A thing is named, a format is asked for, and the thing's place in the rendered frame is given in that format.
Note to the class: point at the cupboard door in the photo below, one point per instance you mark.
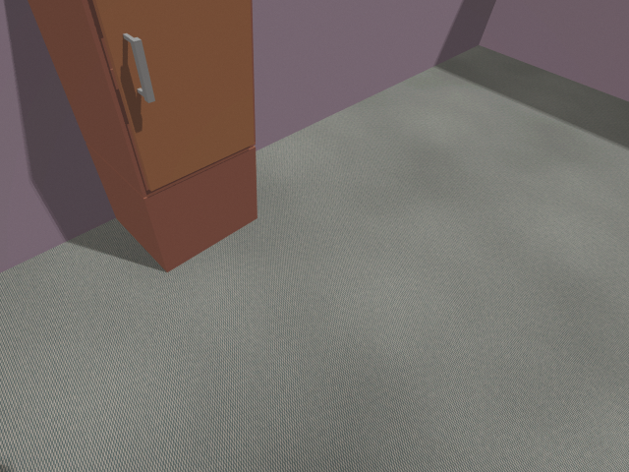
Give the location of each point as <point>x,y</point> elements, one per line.
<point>199,58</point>

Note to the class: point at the handle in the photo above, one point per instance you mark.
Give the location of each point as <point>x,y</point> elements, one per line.
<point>137,46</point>

